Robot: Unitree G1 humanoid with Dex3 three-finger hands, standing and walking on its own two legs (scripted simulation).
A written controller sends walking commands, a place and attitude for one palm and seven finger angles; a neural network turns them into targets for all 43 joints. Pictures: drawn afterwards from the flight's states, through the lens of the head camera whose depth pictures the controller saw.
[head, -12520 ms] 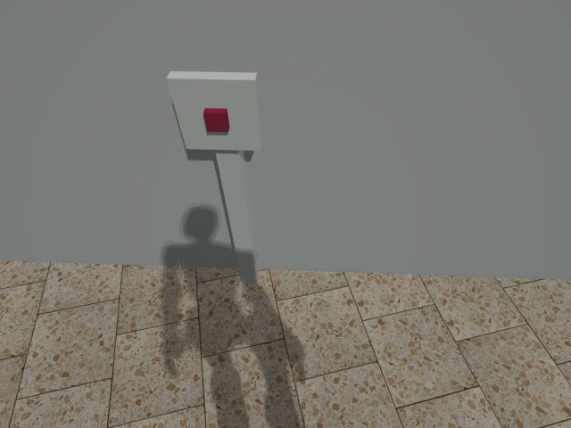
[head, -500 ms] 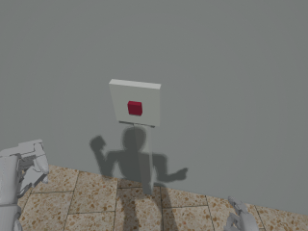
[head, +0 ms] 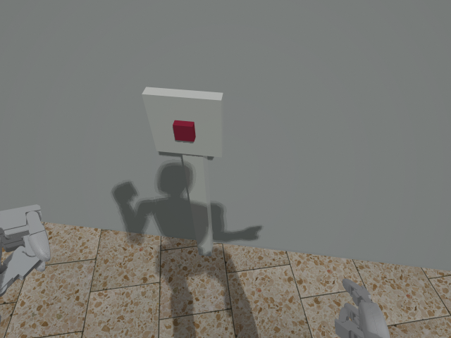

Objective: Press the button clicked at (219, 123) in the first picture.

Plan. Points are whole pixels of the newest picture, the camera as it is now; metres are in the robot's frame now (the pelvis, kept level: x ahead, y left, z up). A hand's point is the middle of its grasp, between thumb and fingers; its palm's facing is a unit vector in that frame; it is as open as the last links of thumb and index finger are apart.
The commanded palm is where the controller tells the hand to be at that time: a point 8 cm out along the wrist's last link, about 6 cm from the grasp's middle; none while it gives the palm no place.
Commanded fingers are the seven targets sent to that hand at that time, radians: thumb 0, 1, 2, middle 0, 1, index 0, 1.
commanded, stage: step back with the hand held close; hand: left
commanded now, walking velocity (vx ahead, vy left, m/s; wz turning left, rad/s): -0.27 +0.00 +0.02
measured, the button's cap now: (184, 130) +0.56 +0.14 +0.04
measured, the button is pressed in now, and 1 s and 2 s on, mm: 0 0 0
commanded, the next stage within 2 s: stop stepping back and stand still in 0.90 s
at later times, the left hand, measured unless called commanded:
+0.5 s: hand (9, 292) +0.14 +0.25 +0.16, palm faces +0.40 -0.76 -0.50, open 3.1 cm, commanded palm +0.07 +0.28 +0.18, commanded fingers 0.00 0.90 0.90 -1.30 -1.50 -1.30 -1.50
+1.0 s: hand out of the picture +0.05 +0.25 +0.17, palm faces +0.36 -0.85 -0.39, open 3.1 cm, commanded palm -0.01 +0.29 +0.18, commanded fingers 0.00 0.90 0.90 -1.30 -1.50 -1.30 -1.50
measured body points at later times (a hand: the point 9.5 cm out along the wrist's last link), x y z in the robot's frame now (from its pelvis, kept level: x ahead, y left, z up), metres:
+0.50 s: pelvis -0.05 +0.00 -0.01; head -0.03 +0.02 +0.44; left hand +0.11 +0.29 +0.19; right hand +0.11 -0.24 -0.09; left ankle +0.02 +0.10 -0.74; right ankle -0.02 -0.14 -0.73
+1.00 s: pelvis -0.15 +0.01 +0.01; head -0.12 +0.05 +0.46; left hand +0.02 +0.29 +0.20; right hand +0.04 -0.20 -0.06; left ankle -0.04 +0.09 -0.74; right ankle -0.23 -0.14 -0.69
